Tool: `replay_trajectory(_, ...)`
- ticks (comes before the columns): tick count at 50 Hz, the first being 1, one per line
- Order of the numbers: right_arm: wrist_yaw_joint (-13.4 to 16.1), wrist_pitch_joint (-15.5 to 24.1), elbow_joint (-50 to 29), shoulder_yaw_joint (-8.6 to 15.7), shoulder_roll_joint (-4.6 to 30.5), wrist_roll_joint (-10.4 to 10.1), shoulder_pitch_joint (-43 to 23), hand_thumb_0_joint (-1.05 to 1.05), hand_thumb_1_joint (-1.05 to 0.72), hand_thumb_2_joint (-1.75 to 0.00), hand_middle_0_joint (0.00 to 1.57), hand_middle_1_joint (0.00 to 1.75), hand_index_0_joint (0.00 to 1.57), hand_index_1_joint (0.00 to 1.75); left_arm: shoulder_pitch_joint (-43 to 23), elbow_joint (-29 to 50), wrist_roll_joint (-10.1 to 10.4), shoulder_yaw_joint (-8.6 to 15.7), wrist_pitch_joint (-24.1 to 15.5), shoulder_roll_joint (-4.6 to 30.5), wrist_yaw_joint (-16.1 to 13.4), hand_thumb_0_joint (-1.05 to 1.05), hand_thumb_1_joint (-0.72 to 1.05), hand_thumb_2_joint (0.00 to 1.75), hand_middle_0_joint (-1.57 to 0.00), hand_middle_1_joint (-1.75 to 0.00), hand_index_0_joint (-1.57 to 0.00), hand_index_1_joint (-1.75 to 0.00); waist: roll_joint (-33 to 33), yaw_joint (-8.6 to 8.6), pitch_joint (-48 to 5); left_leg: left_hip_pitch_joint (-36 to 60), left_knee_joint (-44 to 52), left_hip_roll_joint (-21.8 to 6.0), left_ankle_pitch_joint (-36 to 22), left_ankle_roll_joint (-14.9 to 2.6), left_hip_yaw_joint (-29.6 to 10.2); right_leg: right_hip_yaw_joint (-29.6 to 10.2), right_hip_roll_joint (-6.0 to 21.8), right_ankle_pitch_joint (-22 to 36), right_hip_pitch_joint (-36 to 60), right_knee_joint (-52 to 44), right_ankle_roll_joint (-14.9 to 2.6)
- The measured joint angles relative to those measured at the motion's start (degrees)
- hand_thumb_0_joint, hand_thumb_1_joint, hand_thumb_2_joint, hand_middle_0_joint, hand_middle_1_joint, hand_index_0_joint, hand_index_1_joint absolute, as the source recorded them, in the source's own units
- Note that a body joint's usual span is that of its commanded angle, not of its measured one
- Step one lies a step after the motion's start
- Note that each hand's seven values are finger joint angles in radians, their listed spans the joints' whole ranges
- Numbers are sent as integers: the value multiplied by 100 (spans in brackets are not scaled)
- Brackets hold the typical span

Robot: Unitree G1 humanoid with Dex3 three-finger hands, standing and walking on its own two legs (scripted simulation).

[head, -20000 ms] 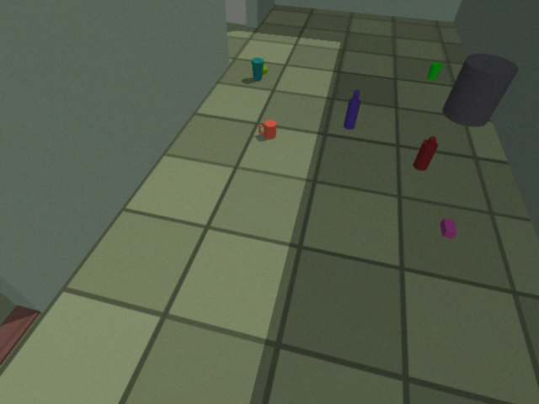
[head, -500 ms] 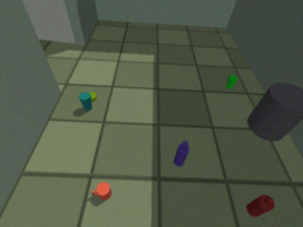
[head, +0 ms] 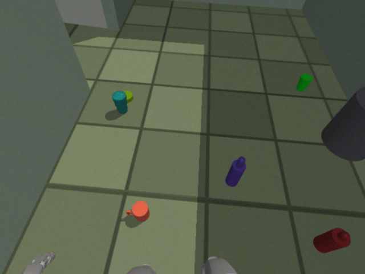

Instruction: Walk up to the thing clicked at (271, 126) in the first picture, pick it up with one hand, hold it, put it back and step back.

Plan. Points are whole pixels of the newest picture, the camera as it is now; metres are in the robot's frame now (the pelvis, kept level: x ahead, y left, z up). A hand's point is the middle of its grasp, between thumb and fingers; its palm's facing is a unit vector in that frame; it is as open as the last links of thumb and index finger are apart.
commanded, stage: stand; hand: left
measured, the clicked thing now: (137, 211) +0.47 +0.21 -0.70
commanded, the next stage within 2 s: none
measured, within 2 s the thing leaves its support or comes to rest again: neither
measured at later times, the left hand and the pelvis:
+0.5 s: hand out of the picture +0.08 +0.23 -0.11, palm faces -0.02 -0.93 -0.35, open 7.4 cm; pelvis +0.00 -0.03 +0.04, yaw +0 degrees
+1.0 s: hand out of the picture +0.09 +0.23 -0.12, palm faces -0.02 -0.94 -0.34, open 7.4 cm; pelvis +0.01 -0.02 +0.04, yaw +0 degrees
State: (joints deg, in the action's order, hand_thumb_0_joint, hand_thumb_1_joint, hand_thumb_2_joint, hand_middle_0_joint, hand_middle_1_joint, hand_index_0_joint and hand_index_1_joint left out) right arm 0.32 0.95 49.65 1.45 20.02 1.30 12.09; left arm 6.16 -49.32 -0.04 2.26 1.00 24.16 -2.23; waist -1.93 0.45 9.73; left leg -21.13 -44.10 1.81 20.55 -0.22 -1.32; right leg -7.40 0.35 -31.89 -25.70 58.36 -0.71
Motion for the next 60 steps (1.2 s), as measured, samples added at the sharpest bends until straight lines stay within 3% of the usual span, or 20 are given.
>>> replay_trajectory(4, 7, 44, 146, -27, -69, 9, -55, 1, -90, -90, 20, 30, 21, 30, 114, -298, 10, -57, -102, -98, 114, 1, 90, 90, -20, -30, -20, -30, -70, 3, -147, 252, 347, -151, -155, 55, -7, 361, -2, 116, 464, -1011, 48)
replay_trajectory(5, 2, 34, 189, -14, -51, 6, -90, 1, -90, -90, 20, 30, 21, 30, 152, -375, 17, -74, -138, -138, 139, 1, 90, 90, -20, -30, -20, -30, -53, -3, -178, 299, 388, -188, -171, 77, -4, 458, 9, 354, 666, -1472, 69)
replay_trajectory(7, 2, -3, 309, 37, 23, -33, -179, 1, -90, -90, 20, 30, 21, 30, 173, -561, -8, -115, -187, -283, 166, 1, 90, 90, -20, -30, -20, -30, 126, 31, -159, 426, 442, -305, -198, 139, -114, 599, -81, 1496, 999, -2104, 121)
replay_trajectory(8, 4, -37, 382, 50, 42, -69, -214, 1, -90, -90, 20, 30, 21, 30, 198, -640, -42, -149, -193, -336, 184, 1, 90, 90, -20, -30, -20, -30, 180, 40, -192, 495, 540, -331, -248, 166, -155, 641, -102, 1604, 1086, -2228, 125)
replay_trajectory(15, -106, -77, 883, 20, 118, -95, -406, 1, -91, -90, 20, 30, 20, 30, 291, -1149, -84, -288, -181, -459, 331, 1, 90, 90, -21, -30, -20, -30, 252, 10, -539, 955, 1508, -307, -715, 171, -156, 655, -55, 1823, 1419, -2889, 74)
replay_trajectory(24, -132, -12, 1311, -32, 98, -65, -427, 1, -91, -90, 20, 30, 20, 30, 141, -1412, -42, -223, -242, -372, 321, 1, 90, 90, -20, -30, -20, -30, 298, -20, -642, 1215, 2114, -373, -1037, 284, -191, 695, -102, 2100, 1673, -3463, 32)
replay_trajectory(38, -95, -16, 1582, -110, 32, -67, -566, 1, -91, -90, 20, 30, 20, 30, -131, -1568, -41, -178, -222, -364, 319, 1, 90, 90, -20, -30, -20, -30, 258, 5, -628, 1314, 2382, -375, -1149, 290, -163, 671, -94, 2214, 1759, -3719, 48)
replay_trajectory(60, -94, -38, 1607, -131, 40, -58, -667, 1, -91, -90, 20, 30, 20, 30, -29, -1639, -57, -187, -179, -399, 319, 1, 90, 90, -20, -30, -20, -30, 230, -34, -634, 1254, 2456, -331, -1128, 244, -155, 666, -47, 2205, 1721, -3829, 91)
